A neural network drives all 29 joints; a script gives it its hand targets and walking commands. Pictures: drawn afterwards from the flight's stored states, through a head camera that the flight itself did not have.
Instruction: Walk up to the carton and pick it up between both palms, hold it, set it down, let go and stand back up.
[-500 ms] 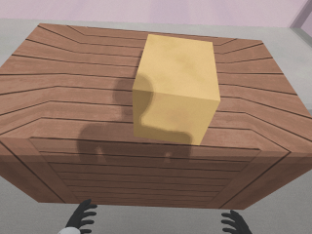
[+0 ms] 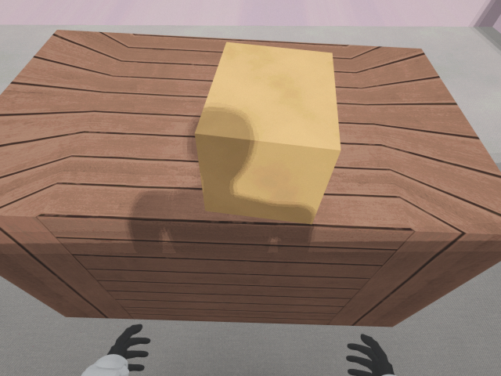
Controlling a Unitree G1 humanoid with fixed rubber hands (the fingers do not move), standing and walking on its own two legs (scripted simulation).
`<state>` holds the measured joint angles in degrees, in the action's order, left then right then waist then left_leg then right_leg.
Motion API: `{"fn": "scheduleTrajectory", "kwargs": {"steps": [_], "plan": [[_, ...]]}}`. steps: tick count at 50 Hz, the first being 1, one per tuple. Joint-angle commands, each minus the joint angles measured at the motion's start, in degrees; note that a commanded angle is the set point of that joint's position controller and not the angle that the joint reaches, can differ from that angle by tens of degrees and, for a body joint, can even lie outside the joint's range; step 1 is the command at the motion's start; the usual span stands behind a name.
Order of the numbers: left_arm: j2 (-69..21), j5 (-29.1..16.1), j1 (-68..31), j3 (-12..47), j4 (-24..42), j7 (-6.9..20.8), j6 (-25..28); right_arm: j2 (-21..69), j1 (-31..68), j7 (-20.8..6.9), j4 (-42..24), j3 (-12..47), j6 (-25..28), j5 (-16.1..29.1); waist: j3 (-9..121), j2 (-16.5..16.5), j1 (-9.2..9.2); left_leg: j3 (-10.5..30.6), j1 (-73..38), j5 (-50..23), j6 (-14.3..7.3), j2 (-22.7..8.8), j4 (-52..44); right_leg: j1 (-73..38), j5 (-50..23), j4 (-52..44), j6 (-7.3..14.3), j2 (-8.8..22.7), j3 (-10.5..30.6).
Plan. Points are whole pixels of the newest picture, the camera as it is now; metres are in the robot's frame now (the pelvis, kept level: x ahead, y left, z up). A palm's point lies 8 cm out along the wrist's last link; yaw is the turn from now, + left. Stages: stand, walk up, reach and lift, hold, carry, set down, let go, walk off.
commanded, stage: let go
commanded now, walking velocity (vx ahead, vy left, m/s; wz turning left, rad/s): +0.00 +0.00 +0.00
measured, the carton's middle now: (268, 132) +0.55 -0.01 +0.06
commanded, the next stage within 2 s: stand in 0.64 s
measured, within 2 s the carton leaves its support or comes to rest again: neither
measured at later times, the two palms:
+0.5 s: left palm (103, 361) +0.15 +0.24 -0.08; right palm (383, 370) +0.16 -0.21 -0.09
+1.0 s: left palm out of the picture +0.09 +0.26 -0.13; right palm out of the picture +0.05 -0.20 -0.13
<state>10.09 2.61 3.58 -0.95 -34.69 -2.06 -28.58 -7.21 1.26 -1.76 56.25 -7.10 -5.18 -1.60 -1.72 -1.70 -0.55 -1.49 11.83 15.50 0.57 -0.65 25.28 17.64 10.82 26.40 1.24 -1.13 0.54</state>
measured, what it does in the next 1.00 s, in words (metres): stands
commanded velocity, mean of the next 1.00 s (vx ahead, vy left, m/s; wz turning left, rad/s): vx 0.00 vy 0.00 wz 0.00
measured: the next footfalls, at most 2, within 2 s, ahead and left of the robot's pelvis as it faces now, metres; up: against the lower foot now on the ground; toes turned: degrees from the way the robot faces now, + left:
none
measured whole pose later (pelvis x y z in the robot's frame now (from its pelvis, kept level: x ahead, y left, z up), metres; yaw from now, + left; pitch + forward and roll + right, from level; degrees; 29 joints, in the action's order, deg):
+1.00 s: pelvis +0.02 +0.04 -0.01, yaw -1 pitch +1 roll -1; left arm 10.0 1.9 21.3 -0.3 -41.0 -0.5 2.4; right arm -10.3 -16.8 -0.9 54.3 -3.3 0.6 -1.4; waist 1.1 -0.3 -0.3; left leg -3.3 11.2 21.1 -2.4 -0.2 31.1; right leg 15.8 13.7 28.4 -1.5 -0.8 2.4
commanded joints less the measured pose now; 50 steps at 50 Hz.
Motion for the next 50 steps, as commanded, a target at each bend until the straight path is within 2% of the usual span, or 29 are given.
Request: {"fn": "scheduleTrajectory", "kwargs": {"steps": [1, 2, 3, 5, 6, 8, 10, 13, 15, 16, 20, 23, 25, 30, 32, 33, 34, 35, 37, 38, 40, 41, 44, 50], "plan": [[9.6, -5.1, 1.0, -0.3, 29.2, -0.8, 1.6, -15.3, -2.4, 0.7, -28.3, -3.6, 2.3, -0.2, 20.5, -5.3, -0.41, -3.4, 7.8, -20.9, -3.5, 0.0, -2.9, -29.6, -30.1, 0.1, 1.1, -0.8, 3.6], [9.7, -4.0, 4.4, -0.8, 28.9, 0.5, 3.5, -14.7, -6.1, 1.4, -26.8, -3.4, 4.3, 0.3, 21.0, -4.8, 0.17, -3.4, 5.7, -25.8, -3.7, 1.0, -1.1, -31.0, -37.2, 0.7, 0.8, -0.3, 4.4], [9.0, -2.8, 7.1, -0.8, 27.1, 2.0, 5.2, -13.2, -8.9, 2.0, -23.9, -2.0, 6.6, 1.1, 20.5, -3.9, 0.48, -3.0, 4.8, -27.6, -3.5, 1.7, -0.6, -32.3, -42.6, 0.8, 0.1, 0.6, 5.1], [7.7, -0.6, 10.7, -0.4, 23.3, 3.8, 8.2, -9.8, -11.6, 2.8, -17.7, 1.1, 11.5, 2.4, 18.5, -1.3, 1.04, -1.6, 4.4, -26.1, -2.7, 2.5, -2.3, -33.9, -46.3, -0.2, -1.2, 2.1, 5.6], [7.3, 0.1, 12.0, -0.2, 21.9, 4.2, 9.4, -8.4, -12.0, 2.8, -15.2, 2.5, 13.7, 3.0, 16.7, -0.2, 1.14, -0.8, 3.8, -25.1, -2.2, 2.5, -3.5, -33.0, -44.9, -1.2, -1.5, 2.4, 5.3], [7.2, 0.4, 13.4, -0.3, 19.9, 4.2, 11.8, -7.0, -10.8, 2.2, -12.4, 4.8, 17.3, 3.6, 13.2, 1.1, 0.33, -0.3, 1.8, -24.8, -0.9, 2.2, -4.5, -28.8, -37.1, -3.3, -1.0, 1.6, 4.1], [7.3, 0.1, 12.2, -1.1, 17.4, 4.1, 14.9, -5.9, -8.6, 1.4, -12.7, 6.5, 20.2, 3.5, 9.0, -0.1, -1.06, -1.0, 0.7, -23.5, 0.0, 1.9, -4.4, -24.2, -28.6, -5.1, -0.5, 0.8, 3.3], [8.9, -0.5, 8.7, -2.7, 15.3, 3.9, 18.8, -4.6, -4.7, 0.7, -14.8, 6.7, 22.9, 2.5, 4.0, -2.6, -2.55, -2.2, 3.8, -15.6, -0.2, 1.6, -5.6, -21.7, -20.1, -5.8, -1.0, 0.8, 3.2], [9.8, -1.2, 6.3, -2.4, 16.4, 3.3, 20.4, -5.2, -3.4, 0.2, -15.5, 5.0, 23.5, 1.8, 2.8, -2.2, -2.34, -2.7, 5.9, -10.8, -0.5, 1.1, -6.0, -20.3, -15.0, -5.5, -0.9, 0.8, 3.2], [9.9, -1.6, 5.0, -1.8, 17.7, 2.8, 21.0, -6.2, -3.1, 0.0, -15.2, 3.6, 23.7, 1.4, 2.8, -0.9, -1.84, -2.7, 6.3, -8.6, -0.5, 0.8, -6.2, -19.0, -12.2, -5.2, -0.5, 0.6, 3.1], [9.7, -3.4, 2.3, 1.7, 23.2, 0.5, 21.0, -11.2, -2.9, -0.8, -13.0, -1.6, 23.3, 0.4, 4.5, 6.5, 0.3, -2.9, 4.9, -3.6, 0.7, -1.0, -5.8, -11.8, -2.3, -3.8, 1.4, -1.3, 0.9], [9.2, -3.7, 4.2, 2.9, 24.3, -0.5, 20.1, -12.0, -4.1, -1.1, -11.2, -3.2, 22.9, 0.0, 6.0, 8.4, 0.94, -2.3, 6.2, -3.0, 0.9, -1.6, -5.7, -12.5, -2.6, -2.6, 1.8, -1.8, 0.2], [8.9, -3.7, 5.9, 3.1, 23.5, -0.5, 19.3, -11.0, -5.1, -1.2, -10.3, -3.0, 23.0, -0.2, 6.6, 7.2, 0.6, -2.1, 6.6, -5.2, 0.7, -1.6, -5.3, -13.7, -4.4, -2.3, 1.6, -1.7, 0.2], [8.9, -3.3, 8.6, 1.7, 18.6, 0.7, 17.8, -7.5, -5.3, -1.0, -11.1, 0.4, 23.2, -0.2, 5.5, 0.7, -1.62, -2.2, 6.6, -11.8, -0.2, -0.6, -4.0, -17.2, -8.9, -3.1, 0.6, -1.2, 0.9], [8.9, -3.1, 8.7, 1.2, 17.3, 1.2, 17.6, -7.0, -4.8, -0.9, -11.7, 1.3, 23.1, 0.0, 4.7, -0.3, -2.12, -2.3, 6.4, -12.4, -0.3, -0.4, -4.1, -17.7, -9.0, -3.6, 0.4, -0.9, 1.2], [8.6, 2.0, 20.8, -1.1, 7.8, 0.8, 26.7, -6.3, -13.9, -0.3, -7.0, 2.0, 12.6, 0.1, 5.7, 3.8, -2.75, 3.6, 1.0, -9.7, -3.0, -4.9, 0.9, -7.2, -11.2, -3.5, -0.6, 5.9, 5.3], [9.9, 1.9, 20.3, -1.0, 6.4, 1.1, 29.2, -6.5, -16.3, 0.4, -8.6, 1.8, 8.5, -0.8, 1.0, -1.3, -0.05, 3.9, 2.8, 1.4, -3.3, -4.7, 0.8, -3.2, -4.8, -5.2, -1.1, 5.4, 5.7], [8.8, 1.7, 17.2, -0.9, 6.4, 1.5, 30.2, -7.6, -15.5, 0.7, -9.6, 1.7, 6.9, -1.1, -2.1, -2.5, 0.59, 4.4, 5.1, 6.2, -3.4, -4.6, -0.4, -1.3, -0.7, -5.9, -1.3, 4.9, 6.4], [6.4, 1.3, 13.9, -0.4, 7.3, 2.2, 32.0, -10.4, -13.7, 0.8, -10.6, 1.5, 6.3, -0.1, 2.4, 0.4, 0.07, 4.4, 1.4, -2.8, -3.5, -5.5, -0.6, -3.4, -12.3, -2.8, -0.8, 4.7, 6.1], [5.9, 0.7, 13.5, -0.5, 6.7, 2.3, 32.4, -10.9, -13.7, 0.7, -10.1, 1.5, 6.4, 0.1, 4.0, 1.4, 0.01, 4.0, 0.8, -3.4, -3.3, -5.0, -0.3, -3.4, -13.4, -2.4, -0.6, 4.5, 5.9], [5.9, -0.1, 12.7, -0.8, 5.4, 2.3, 32.6, -10.8, -14.5, 0.6, -9.4, 1.7, 6.8, 0.3, 4.1, 2.3, 0.33, 4.4, 2.4, -0.3, -3.3, -4.7, -1.1, -4.0, -10.9, -2.2, -0.3, 4.4, 5.6], [6.4, -0.3, 12.7, -1.0, 4.7, 2.2, 32.6, -10.6, -14.5, 0.6, -9.1, 1.9, 7.0, 0.3, 4.0, 2.9, 0.27, 4.5, 2.7, -1.4, -3.4, -4.7, -1.3, -4.6, -11.7, -1.8, -0.3, 4.6, 5.6], [6.9, -0.7, 16.1, -1.5, 1.1, 1.6, 32.9, -9.9, -14.8, 0.8, -8.1, 2.3, 7.3, 0.1, 5.9, 3.7, -0.2, 4.2, -1.2, -10.6, -3.8, -5.1, 0.1, -3.6, -14.5, -0.3, 0.1, 4.6, 5.1], [5.4, -1.1, 19.0, -1.5, -5.0, 0.2, 32.1, -9.6, -19.8, 2.0, -4.0, 2.6, 6.7, 0.4, 5.0, 3.7, 0.49, 4.5, -2.4, -18.5, -4.9, -6.1, -0.1, -2.9, -11.1, 1.0, -0.4, 4.0, 3.8]]}}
